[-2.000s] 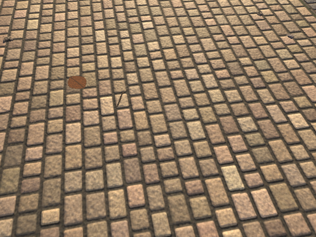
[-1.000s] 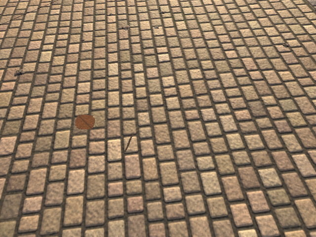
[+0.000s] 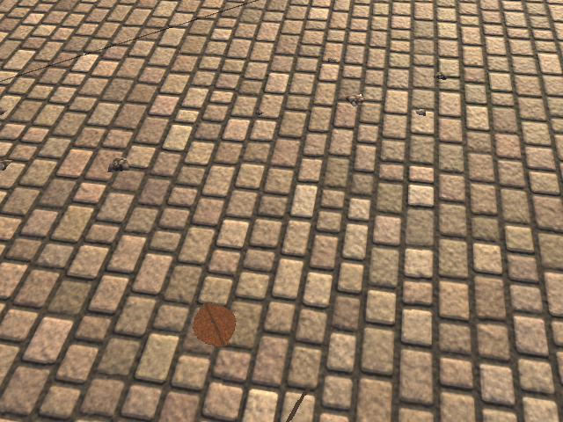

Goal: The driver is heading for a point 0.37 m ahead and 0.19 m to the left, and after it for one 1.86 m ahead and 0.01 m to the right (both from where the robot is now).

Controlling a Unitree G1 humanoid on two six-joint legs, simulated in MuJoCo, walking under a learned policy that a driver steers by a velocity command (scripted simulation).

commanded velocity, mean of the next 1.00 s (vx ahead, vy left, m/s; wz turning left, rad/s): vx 0.50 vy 0.00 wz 0.32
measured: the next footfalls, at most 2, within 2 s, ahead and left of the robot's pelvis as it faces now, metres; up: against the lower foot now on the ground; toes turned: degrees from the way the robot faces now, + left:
left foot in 0.38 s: +0.34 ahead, +0.18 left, +0.00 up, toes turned +18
right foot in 0.92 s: +0.71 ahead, +0.10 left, +0.00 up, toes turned +18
